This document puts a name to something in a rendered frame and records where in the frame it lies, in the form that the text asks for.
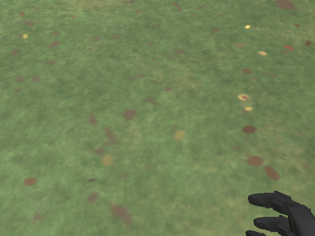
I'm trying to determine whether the robot right hand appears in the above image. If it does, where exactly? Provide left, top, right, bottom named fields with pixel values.
left=245, top=191, right=315, bottom=236

